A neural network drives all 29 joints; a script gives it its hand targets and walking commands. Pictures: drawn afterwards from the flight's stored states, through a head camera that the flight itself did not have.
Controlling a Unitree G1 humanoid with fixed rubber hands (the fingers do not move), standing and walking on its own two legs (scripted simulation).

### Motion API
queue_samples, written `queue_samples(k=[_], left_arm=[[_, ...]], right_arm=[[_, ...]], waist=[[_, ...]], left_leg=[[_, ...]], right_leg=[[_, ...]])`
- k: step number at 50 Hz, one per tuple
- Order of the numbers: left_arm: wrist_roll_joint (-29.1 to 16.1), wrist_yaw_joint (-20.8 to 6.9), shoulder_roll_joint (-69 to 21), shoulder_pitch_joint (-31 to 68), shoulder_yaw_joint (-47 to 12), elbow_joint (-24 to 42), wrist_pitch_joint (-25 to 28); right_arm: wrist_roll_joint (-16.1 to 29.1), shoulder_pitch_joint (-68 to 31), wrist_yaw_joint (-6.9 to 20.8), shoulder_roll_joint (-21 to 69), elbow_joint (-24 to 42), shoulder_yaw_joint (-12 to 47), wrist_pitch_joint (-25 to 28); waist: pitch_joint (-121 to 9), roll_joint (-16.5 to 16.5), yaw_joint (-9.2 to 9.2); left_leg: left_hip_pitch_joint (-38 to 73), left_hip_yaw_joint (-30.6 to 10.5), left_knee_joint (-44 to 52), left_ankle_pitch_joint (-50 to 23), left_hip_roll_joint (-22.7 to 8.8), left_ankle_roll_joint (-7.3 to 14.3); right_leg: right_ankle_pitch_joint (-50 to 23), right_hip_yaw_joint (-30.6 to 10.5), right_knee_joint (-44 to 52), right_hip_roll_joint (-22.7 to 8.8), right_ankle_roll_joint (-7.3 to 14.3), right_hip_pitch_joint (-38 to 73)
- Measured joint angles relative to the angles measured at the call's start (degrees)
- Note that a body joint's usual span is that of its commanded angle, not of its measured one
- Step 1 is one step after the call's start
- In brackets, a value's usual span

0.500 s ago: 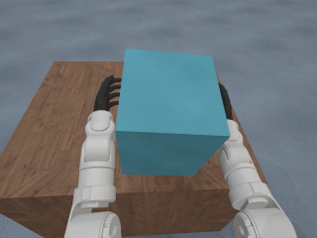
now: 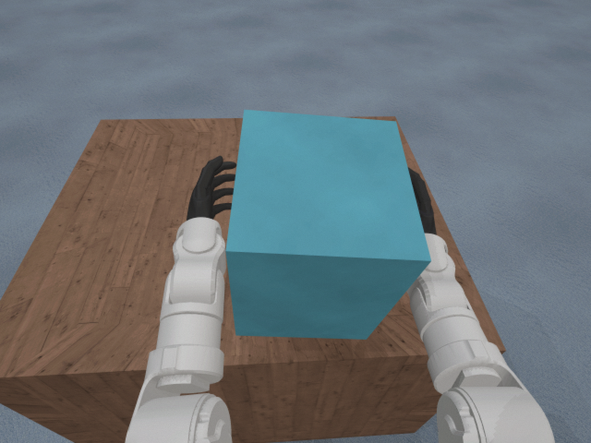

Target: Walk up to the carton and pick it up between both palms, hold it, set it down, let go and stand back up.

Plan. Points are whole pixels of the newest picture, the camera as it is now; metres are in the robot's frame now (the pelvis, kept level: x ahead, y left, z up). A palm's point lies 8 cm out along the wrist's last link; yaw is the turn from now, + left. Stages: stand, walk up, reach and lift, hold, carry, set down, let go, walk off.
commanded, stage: set down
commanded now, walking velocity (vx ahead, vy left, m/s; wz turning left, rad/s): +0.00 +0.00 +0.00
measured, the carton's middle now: (310, 235) +0.37 -0.02 +0.09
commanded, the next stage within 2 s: none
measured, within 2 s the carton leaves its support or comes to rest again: rests again in 1.86 s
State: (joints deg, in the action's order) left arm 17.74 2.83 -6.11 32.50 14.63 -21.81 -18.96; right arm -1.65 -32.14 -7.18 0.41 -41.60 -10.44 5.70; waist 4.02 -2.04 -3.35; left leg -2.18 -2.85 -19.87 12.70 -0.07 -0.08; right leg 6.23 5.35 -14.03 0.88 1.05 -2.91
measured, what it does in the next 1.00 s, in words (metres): stands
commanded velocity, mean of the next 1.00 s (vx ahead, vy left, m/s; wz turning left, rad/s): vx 0.00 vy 0.00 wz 0.00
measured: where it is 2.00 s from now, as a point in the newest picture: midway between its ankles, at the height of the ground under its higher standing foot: outside the picture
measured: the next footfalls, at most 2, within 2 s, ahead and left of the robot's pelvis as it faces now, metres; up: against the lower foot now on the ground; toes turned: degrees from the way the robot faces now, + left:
none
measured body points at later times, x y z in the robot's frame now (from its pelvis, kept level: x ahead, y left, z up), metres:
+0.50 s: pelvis +0.00 -0.01 +0.00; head +0.01 +0.00 +0.45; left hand +0.41 +0.10 +0.09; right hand +0.38 -0.19 +0.08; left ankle -0.02 +0.11 -0.75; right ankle +0.02 -0.11 -0.75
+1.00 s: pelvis +0.01 -0.01 +0.00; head +0.06 -0.01 +0.45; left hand +0.43 +0.09 +0.05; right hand +0.40 -0.20 +0.05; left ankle -0.02 +0.11 -0.75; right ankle +0.02 -0.11 -0.75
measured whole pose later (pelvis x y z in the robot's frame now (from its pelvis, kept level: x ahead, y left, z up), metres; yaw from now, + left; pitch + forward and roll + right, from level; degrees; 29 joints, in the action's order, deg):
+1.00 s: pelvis +0.01 -0.01 +0.00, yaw -2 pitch +6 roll -1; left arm 19.5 5.3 -7.2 38.3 22.7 -45.3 0.0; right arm -17.0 -37.8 -2.1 1.2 -53.9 -25.4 14.4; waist -1.2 0.2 -1.8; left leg -13.2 -0.8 -18.1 11.3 -1.1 -0.9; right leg 5.0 3.6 -14.1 1.9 2.0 -15.6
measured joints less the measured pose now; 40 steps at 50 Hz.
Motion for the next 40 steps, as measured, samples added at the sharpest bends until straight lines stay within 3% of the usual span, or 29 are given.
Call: queue_samples(k=[12,30,40], left_arm=[[0.5,0.6,-0.5,3.7,3.1,-9.9,5.4],[1.4,0.2,-0.9,5.2,7.0,-17.0,12.8],[1.7,1.5,-1.2,5.3,7.2,-19.6,15.4]], right_arm=[[-4.5,-2.8,1.9,0.2,-5.9,-5.7,2.4],[-12.9,-4.8,4.2,1.9,-9.1,-13.3,6.0],[-14.0,-5.2,4.9,1.3,-10.7,-14.3,7.4]], waist=[[-1.5,0.2,1.01],[-2.9,1.2,1.98],[-3.9,2.0,1.88]], left_leg=[[-1.7,1.0,1.7,-1.5,-0.3,-0.4],[-6.0,1.5,3.4,-2.7,-0.6,-0.7],[-8.5,1.6,2.5,-1.9,-0.9,-0.9]], right_leg=[[-0.9,-1.0,0.1,0.3,0.5,-2.9],[-1.6,-1.3,0.4,0.5,0.9,-7.9],[-1.4,-1.4,0.5,0.8,0.9,-10.1]])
